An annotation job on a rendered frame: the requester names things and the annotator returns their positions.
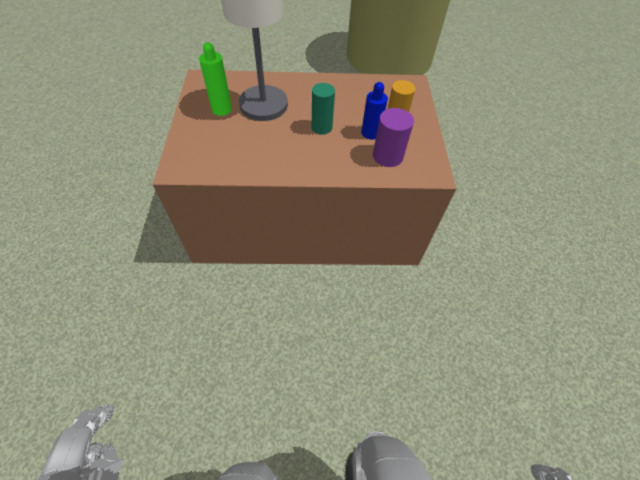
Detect desk lamp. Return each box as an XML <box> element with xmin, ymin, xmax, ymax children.
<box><xmin>221</xmin><ymin>0</ymin><xmax>288</xmax><ymax>121</ymax></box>

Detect left robot hand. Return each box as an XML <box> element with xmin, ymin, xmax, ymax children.
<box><xmin>40</xmin><ymin>405</ymin><xmax>123</xmax><ymax>480</ymax></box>

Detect right robot hand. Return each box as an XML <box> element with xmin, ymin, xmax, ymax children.
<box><xmin>531</xmin><ymin>464</ymin><xmax>572</xmax><ymax>480</ymax></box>

